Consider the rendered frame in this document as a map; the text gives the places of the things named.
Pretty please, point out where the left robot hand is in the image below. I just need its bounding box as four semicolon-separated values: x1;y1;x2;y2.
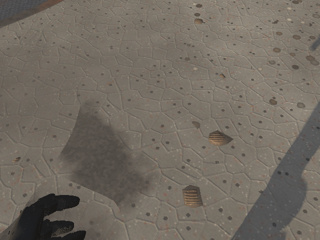
8;193;86;240

